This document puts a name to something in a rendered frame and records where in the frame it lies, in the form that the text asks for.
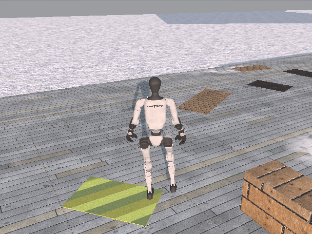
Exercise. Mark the robot right forearm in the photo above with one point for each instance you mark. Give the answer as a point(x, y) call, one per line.
point(180, 128)

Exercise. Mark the robot head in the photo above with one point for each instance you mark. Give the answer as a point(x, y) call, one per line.
point(155, 84)

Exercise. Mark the robot right hand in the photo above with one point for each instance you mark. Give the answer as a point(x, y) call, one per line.
point(181, 137)

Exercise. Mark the right robot shin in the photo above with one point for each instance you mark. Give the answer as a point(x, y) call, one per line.
point(171, 169)

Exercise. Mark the robot left forearm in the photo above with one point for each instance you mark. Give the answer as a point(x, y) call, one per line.
point(131, 128)

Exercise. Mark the robot left hand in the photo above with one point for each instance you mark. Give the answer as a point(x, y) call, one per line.
point(128, 137)

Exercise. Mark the left robot upper arm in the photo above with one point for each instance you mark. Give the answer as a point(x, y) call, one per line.
point(137, 110)

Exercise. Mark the right robot upper arm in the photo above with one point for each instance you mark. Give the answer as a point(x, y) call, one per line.
point(170, 102)

